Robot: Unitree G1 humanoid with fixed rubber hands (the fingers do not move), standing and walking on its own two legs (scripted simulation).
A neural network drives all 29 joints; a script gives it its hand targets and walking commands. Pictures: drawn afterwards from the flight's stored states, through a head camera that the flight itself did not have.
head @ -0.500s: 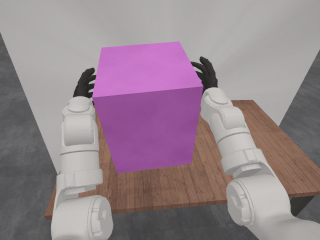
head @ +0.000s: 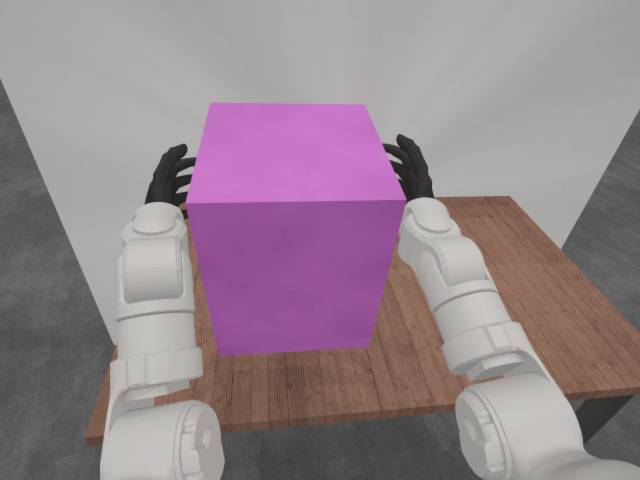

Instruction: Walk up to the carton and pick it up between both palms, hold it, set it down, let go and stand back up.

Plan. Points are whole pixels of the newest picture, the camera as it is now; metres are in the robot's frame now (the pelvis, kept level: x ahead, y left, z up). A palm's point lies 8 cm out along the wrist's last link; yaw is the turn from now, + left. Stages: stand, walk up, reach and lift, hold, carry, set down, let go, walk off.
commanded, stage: hold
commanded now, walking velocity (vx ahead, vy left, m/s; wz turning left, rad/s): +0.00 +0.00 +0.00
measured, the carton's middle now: (292, 229) +0.39 +0.02 +0.17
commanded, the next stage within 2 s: none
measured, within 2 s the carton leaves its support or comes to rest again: neither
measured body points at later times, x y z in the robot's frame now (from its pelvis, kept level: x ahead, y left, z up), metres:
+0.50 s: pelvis -0.01 +0.00 +0.00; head -0.07 +0.03 +0.44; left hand +0.37 +0.17 +0.23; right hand +0.38 -0.13 +0.25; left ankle +0.03 +0.13 -0.75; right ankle +0.02 -0.12 -0.75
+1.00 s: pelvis -0.01 +0.00 +0.00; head -0.09 +0.03 +0.44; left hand +0.36 +0.17 +0.23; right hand +0.36 -0.12 +0.24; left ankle +0.03 +0.13 -0.75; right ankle +0.02 -0.12 -0.75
